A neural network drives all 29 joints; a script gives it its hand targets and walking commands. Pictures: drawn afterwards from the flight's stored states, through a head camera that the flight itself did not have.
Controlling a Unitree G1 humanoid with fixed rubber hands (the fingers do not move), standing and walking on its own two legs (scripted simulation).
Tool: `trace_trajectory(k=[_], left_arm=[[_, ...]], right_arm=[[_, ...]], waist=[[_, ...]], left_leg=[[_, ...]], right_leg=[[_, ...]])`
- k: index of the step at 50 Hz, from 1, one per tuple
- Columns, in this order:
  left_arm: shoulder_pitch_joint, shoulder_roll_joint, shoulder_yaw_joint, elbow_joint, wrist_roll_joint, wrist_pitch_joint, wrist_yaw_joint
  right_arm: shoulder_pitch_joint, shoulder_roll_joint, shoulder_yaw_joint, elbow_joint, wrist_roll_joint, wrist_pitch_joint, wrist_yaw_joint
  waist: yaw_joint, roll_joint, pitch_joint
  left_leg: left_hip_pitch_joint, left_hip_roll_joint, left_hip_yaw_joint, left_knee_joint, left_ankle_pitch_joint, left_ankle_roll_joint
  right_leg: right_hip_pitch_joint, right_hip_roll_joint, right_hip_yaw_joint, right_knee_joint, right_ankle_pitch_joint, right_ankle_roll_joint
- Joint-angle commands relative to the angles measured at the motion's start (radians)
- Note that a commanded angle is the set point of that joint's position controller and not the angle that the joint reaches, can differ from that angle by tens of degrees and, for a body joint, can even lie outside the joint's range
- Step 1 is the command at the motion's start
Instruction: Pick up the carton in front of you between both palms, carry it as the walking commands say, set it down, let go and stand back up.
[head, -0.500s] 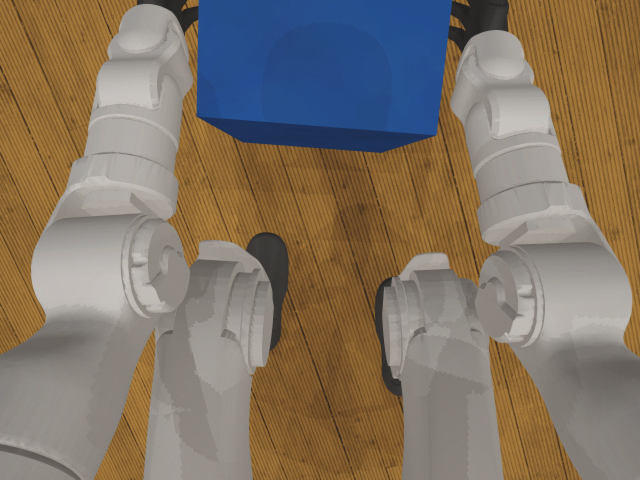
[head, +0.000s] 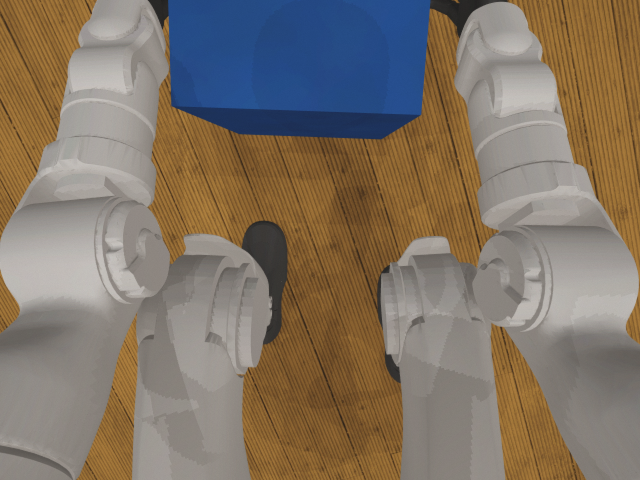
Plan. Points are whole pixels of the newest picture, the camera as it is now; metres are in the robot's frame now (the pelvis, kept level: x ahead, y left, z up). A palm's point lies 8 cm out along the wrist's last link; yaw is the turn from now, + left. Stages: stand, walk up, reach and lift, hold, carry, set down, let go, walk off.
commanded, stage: set down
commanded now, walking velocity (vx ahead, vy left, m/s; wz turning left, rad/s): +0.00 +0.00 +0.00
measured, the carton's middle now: (307, 34) +0.53 +0.06 -0.24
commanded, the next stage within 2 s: let go in 1.54 s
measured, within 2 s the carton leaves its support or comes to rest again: rests again in 0.18 s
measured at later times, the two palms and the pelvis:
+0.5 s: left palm (130, 21) +0.52 +0.23 -0.18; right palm (536, 10) +0.54 -0.16 -0.18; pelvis +0.00 +0.00 +0.00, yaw +0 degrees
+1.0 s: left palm out of the picture +0.53 +0.23 -0.02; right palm out of the picture +0.56 -0.15 -0.02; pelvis +0.01 +0.00 +0.09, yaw +0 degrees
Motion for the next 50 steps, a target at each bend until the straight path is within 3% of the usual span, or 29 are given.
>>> trace_trajectory(k=[1, 6, 9, 11, 13, 15, 20, 25, 30, 34, 38, 41, 50], left_arm=[[-0.383, -0.782, -0.227, -0.007, -0.045, 0.008, -0.194], [-0.374, -0.717, -0.207, 0.01, -0.038, -0.003, -0.183], [-0.359, -0.601, -0.174, 0.019, -0.036, -0.022, -0.156], [-0.298, -0.358, -0.11, 0.046, -0.035, -0.049, -0.1], [-0.198, 0.046, -0.043, 0.062, -0.043, -0.098, 0.002], [-0.226, 0.171, -0.068, 0.052, -0.11, -0.131, 0.062], [-0.273, 0.215, -0.144, 0.045, -0.217, -0.178, 0.077], [-0.248, 0.251, -0.161, -0.023, -0.239, -0.178, 0.078], [-0.179, 0.232, -0.173, -0.138, -0.256, -0.145, 0.084], [-0.138, 0.213, -0.159, -0.26, -0.229, -0.087, 0.086], [-0.091, 0.163, -0.128, -0.23, -0.177, -0.052, 0.078], [-0.065, 0.134, -0.109, -0.208, -0.148, -0.055, 0.069], [-0.006, 0.124, -0.08, -0.271, -0.105, -0.044, 0.063]], right_arm=[[-0.396, 0.617, 0.214, -0.002, 0.005, -0.012, 0.173], [-0.37, 0.571, 0.185, 0.004, -0.025, -0.013, 0.167], [-0.352, 0.463, 0.163, 0.003, -0.03, -0.025, 0.139], [-0.3, 0.234, 0.116, 0.007, -0.028, -0.044, 0.086], [-0.226, -0.164, 0.076, 0.004, 0.003, -0.078, -0.014], [-0.264, -0.276, 0.108, 0.008, 0.091, -0.098, -0.067], [-0.319, -0.244, 0.255, 0.0, 0.276, -0.131, -0.062], [-0.282, -0.269, 0.29, -0.042, 0.341, -0.13, -0.058], [-0.216, -0.3, 0.258, -0.124, 0.318, -0.108, -0.091], [-0.172, -0.299, 0.205, -0.22, 0.277, -0.063, -0.113], [-0.118, -0.261, 0.147, -0.169, 0.229, -0.036, -0.102], [-0.091, -0.236, 0.126, -0.133, 0.211, -0.044, -0.083], [-0.045, -0.233, 0.111, -0.186, 0.195, -0.046, -0.06]], waist=[[-0.045, -0.06, -0.765], [-0.045, -0.066, -0.741], [-0.041, -0.065, -0.758], [-0.039, -0.069, -0.778], [-0.035, -0.062, -0.825], [-0.014, -0.062, -0.904], [0.038, -0.079, -1.008], [0.073, -0.06, -1.17], [0.043, -0.044, -1.422], [0.022, -0.032, -1.507], [0.008, -0.009, -1.302], [0.007, -0.001, -1.228], [0.014, -0.017, -1.362]], left_leg=[[0.559, -0.082, 0.015, -0.073, 0.132, 0.013], [0.547, -0.077, 0.018, -0.068, 0.117, 0.007], [0.563, -0.066, 0.027, -0.061, 0.12, -0.006], [0.586, -0.049, 0.034, -0.057, 0.122, -0.019], [0.644, -0.027, 0.034, -0.057, 0.123, -0.035], [0.674, -0.016, 0.028, -0.052, 0.17, -0.031], [0.727, 0.013, 0.009, -0.026, 0.308, -0.004], [0.855, 0.023, 0.02, -0.028, 0.393, 0.004], [1.011, 0.008, 0.043, -0.066, 0.419, -0.002], [1.042, -0.015, 0.072, -0.143, 0.354, -0.006], [0.911, -0.024, 0.078, -0.232, 0.238, -0.011], [0.866, -0.026, 0.071, -0.283, 0.222, -0.011], [1.007, -0.038, 0.073, -0.427, 0.285, -0.012]], right_leg=[[0.127, 0.003, -0.038, -0.255, 0.168, -0.052], [0.156, -0.004, -0.032, -0.255, 0.166, -0.048], [0.196, -0.01, -0.032, -0.256, 0.17, -0.036], [0.235, -0.023, -0.034, -0.257, 0.175, -0.019], [0.292, -0.042, -0.03, -0.257, 0.184, -0.004], [0.322, -0.058, -0.02, -0.247, 0.211, 0.007], [0.304, -0.073, -0.003, -0.228, 0.302, 0.009], [0.343, -0.074, -0.012, -0.236, 0.35, 0.015], [0.445, -0.058, -0.044, -0.282, 0.372, 0.012], [0.507, -0.04, -0.067, -0.357, 0.334, 0.0], [0.422, -0.04, -0.062, -0.437, 0.239, -0.008], [0.379, -0.04, -0.056, -0.48, 0.229, -0.009], [0.462, -0.031, -0.078, -0.608, 0.274, 0.005]])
